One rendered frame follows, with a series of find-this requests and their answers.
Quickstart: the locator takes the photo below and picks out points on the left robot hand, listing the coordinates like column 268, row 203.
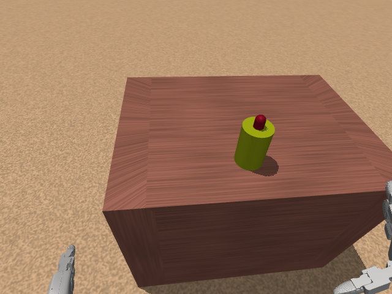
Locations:
column 62, row 281

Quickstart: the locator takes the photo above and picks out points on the bottle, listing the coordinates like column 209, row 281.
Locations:
column 254, row 140

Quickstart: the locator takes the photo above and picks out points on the right robot hand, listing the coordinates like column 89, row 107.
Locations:
column 373, row 279

